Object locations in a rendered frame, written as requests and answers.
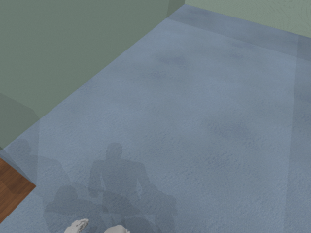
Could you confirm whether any cupboard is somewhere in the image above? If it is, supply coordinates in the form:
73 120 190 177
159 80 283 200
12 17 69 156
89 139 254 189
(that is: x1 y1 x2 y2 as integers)
0 158 36 223

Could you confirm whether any left robot hand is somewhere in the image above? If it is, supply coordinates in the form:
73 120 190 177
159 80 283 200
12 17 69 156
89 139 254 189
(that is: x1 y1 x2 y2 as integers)
64 218 89 233

